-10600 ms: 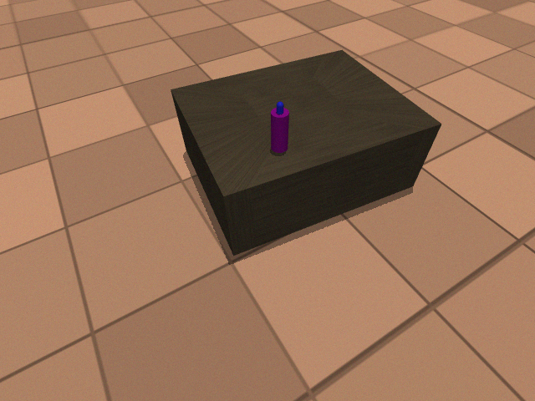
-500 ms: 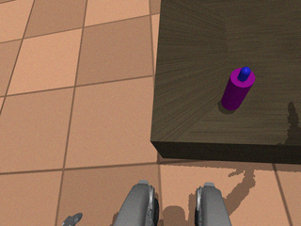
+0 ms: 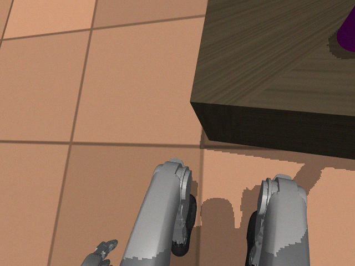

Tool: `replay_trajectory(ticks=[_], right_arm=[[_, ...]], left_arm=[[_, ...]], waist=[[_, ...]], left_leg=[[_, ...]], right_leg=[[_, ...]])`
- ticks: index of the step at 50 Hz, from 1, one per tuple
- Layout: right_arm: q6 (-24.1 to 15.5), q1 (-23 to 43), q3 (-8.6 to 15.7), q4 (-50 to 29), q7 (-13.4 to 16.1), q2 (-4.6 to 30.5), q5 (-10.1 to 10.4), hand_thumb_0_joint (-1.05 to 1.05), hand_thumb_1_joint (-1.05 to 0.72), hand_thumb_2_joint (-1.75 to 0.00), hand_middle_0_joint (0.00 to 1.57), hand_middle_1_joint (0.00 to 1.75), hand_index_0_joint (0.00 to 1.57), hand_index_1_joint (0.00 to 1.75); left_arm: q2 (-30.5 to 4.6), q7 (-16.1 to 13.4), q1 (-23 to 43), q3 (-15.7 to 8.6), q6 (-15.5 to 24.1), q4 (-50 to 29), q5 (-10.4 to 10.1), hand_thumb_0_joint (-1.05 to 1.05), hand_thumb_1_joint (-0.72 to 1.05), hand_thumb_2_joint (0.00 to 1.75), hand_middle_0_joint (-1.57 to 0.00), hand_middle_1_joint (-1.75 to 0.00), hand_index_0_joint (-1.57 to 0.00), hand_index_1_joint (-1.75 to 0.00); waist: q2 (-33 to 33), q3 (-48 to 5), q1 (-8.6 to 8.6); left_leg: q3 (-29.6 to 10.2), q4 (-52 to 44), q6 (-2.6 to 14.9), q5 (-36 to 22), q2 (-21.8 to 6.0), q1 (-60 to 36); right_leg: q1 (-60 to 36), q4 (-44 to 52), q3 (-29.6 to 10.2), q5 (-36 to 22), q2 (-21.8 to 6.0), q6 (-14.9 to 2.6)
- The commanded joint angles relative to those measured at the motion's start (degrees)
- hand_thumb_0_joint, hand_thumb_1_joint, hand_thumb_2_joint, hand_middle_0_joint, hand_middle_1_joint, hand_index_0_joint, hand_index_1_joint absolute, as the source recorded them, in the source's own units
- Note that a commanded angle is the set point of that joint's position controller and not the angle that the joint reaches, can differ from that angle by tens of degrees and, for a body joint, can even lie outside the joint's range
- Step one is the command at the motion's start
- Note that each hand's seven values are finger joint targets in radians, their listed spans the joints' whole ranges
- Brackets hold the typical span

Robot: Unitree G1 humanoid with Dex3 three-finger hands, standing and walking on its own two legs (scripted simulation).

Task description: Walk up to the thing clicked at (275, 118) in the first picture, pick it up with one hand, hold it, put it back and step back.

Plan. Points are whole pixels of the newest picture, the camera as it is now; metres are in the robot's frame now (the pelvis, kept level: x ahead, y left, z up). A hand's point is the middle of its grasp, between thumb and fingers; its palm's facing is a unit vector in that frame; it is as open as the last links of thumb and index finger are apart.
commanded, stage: close in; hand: right
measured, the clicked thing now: out of the picture +0.58 -0.25 +0.07
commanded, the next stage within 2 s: rest palm in 0.50 s
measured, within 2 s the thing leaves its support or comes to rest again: leaves its support in 1.98 s
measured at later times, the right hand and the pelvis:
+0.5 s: hand out of the picture +0.56 -0.26 +0.04, palm faces +0.18 +0.98 -0.01, open 17.4 cm; pelvis +0.00 +0.00 +0.01, yaw -1 degrees
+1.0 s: hand out of the picture +0.57 -0.25 +0.04, palm faces +0.19 +0.98 -0.02, open 16.5 cm; pelvis +0.01 +0.00 +0.01, yaw -3 degrees
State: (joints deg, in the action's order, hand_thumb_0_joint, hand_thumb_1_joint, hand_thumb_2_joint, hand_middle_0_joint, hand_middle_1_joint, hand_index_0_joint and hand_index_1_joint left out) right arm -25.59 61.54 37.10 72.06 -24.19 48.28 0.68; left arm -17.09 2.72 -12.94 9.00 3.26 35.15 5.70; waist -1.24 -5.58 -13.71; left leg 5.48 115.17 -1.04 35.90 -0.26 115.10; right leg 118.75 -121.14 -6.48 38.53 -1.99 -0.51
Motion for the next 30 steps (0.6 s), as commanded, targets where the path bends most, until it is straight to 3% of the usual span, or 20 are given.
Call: replay_trajectory(ticks=[1,3,5,6,8,9,12,18,21,25,29,30], right_arm=[[-2.4,24.7,-1.7,-15.3,3.9,15.9,0.6,0.0,0.5,-0.04,0.06,0.04,0.05,0.04],[-1.7,26.8,-1.6,-19.8,5.6,17.0,-0.1,0.0,0.5,-0.03,0.06,0.04,0.05,0.04],[-0.6,29.0,-3.2,-24.4,7.0,16.1,-0.4,0.0,0.5,-0.03,0.06,0.04,0.05,0.04],[0.3,27.7,-3.1,-23.0,7.8,15.4,-0.3,0.0,0.51,-0.04,0.05,0.04,0.04,0.04],[1.6,26.4,-4.3,-22.5,9.0,12.8,0.0,0.0,0.52,-0.04,0.05,0.04,0.04,0.04],[2.1,25.3,-3.8,-22.6,9.7,13.1,0.1,0.0,0.51,-0.04,0.05,0.04,0.04,0.04],[3.0,23.2,-4.9,-20.4,10.9,9.9,0.3,0.0,0.52,-0.04,0.05,0.04,0.04,0.04],[2.5,20.6,-7.0,-17.4,12.1,4.6,0.8,0.0,0.51,-0.06,0.04,0.05,0.04,0.05],[1.7,20.7,-7.8,-18.1,12.2,3.4,0.7,0.0,0.51,-0.05,0.04,0.05,0.04,0.05],[0.7,22.9,-7.5,-20.0,13.0,3.4,1.1,0.0,0.52,-0.05,0.04,0.05,0.03,0.05],[-0.1,25.2,-9.0,-22.8,13.8,1.8,0.9,0.0,0.5,-0.06,0.04,0.05,0.03,0.05],[0.1,24.9,-8.4,-23.2,14.1,2.4,0.7,0.0,0.51,-0.06,0.04,0.05,0.03,0.05]], left_arm=[[-14.5,-0.7,-11.7,-5.5,-1.1,-2.1,-0.5,0.0,0.89,0.9,-0.19,-0.29,-0.19,-0.29],[-14.6,-0.8,-12.3,-5.8,-1.7,-2.2,-0.7,0.0,0.9,0.9,-0.18,-0.29,-0.19,-0.29],[-14.6,-1.0,-12.5,-6.5,-2.4,-2.6,-1.1,0.0,0.9,0.9,-0.18,-0.29,-0.19,-0.29],[-14.7,-1.1,-13.2,-6.9,-2.7,-2.5,-1.4,0.0,0.9,0.9,-0.18,-0.29,-0.18,-0.29],[-14.0,-1.3,-13.0,-6.9,-3.0,-2.4,-1.8,0.0,0.91,0.9,-0.18,-0.29,-0.18,-0.29],[-14.0,-1.4,-13.4,-7.2,-3.2,-2.1,-1.9,0.0,0.9,0.9,-0.18,-0.29,-0.18,-0.29],[-13.4,-1.7,-13.8,-7.4,-3.5,-2.0,-2.1,0.0,0.9,0.9,-0.18,-0.29,-0.18,-0.29],[-13.0,-1.6,-13.0,-7.8,-3.8,-2.7,-2.2,0.0,0.9,0.9,-0.19,-0.3,-0.19,-0.3],[-12.9,-1.4,-13.7,-8.2,-4.2,-2.6,-2.0,0.0,0.91,0.9,-0.19,-0.3,-0.19,-0.29],[-12.6,-1.3,-14.1,-8.5,-4.6,-2.6,-1.9,0.0,0.91,0.9,-0.19,-0.3,-0.19,-0.29],[-12.5,-1.3,-13.8,-8.8,-4.7,-2.5,-1.7,0.0,0.91,0.9,-0.19,-0.3,-0.19,-0.3],[-12.6,-1.1,-14.0,-9.2,-4.9,-2.5,-1.7,0.0,0.91,0.9,-0.19,-0.3,-0.19,-0.3]], waist=[[-19.8,-43.2,-0.01],[-20.7,-45.5,0.98],[-22.9,-47.1,1.1],[-21.1,-46.9,0.68],[-19.0,-43.8,0.53],[-18.3,-44.0,0.81],[-14.8,-40.4,-0.21],[-11.5,-34.3,-0.6],[-12.9,-37.3,-0.33],[-13.0,-39.7,0.11],[-15.1,-42.3,0.13],[-15.1,-43.7,0.85]], left_leg=[[0.6,-9.0,2.94,-7.5,1.4,-18.3],[0.5,-8.6,3.03,-7.5,1.4,-18.5],[0.2,-9.3,3.16,-6.9,1.3,-19.2],[0.4,-9.7,3.05,-6.9,1.4,-20.2],[0.3,-10.4,2.99,-6.0,1.5,-20.1],[0.2,-10.8,2.99,-6.1,1.5,-20.8],[0.2,-11.7,2.83,-6.4,1.5,-21.1],[0.0,-12.3,2.94,-5.8,1.4,-18.5],[0.0,-11.4,3.14,-9.8,1.2,-19.1],[-0.6,-11.9,3.07,-11.2,1.0,-21.8],[-1.0,-11.4,3.12,-13.0,0.7,-22.2],[-1.0,-11.6,3.22,-12.9,0.7,-22.3]], right_leg=[[-30.6,15.4,0.2,-7.5,0.1,-0.22],[-31.0,15.3,0.5,-7.6,0.1,-0.14],[-32.3,16.2,0.8,-6.0,0.2,-0.22],[-31.8,16.4,0.9,-5.8,0.2,-0.35],[-28.7,16.3,1.2,-4.0,0.3,-0.67],[-28.0,16.2,1.7,-4.3,0.3,-0.82],[-24.9,15.7,2.1,-4.6,0.4,-1.26],[-22.2,16.5,1.7,-3.7,0.5,-1.64],[-26.5,16.1,1.9,-9.0,0.4,-1.31],[-26.9,16.0,2.7,-10.3,0.6,-1.34],[-29.8,15.9,2.9,-12.8,0.6,-0.99],[-31.1,16.2,3.0,-13.2,0.5,-0.91]])
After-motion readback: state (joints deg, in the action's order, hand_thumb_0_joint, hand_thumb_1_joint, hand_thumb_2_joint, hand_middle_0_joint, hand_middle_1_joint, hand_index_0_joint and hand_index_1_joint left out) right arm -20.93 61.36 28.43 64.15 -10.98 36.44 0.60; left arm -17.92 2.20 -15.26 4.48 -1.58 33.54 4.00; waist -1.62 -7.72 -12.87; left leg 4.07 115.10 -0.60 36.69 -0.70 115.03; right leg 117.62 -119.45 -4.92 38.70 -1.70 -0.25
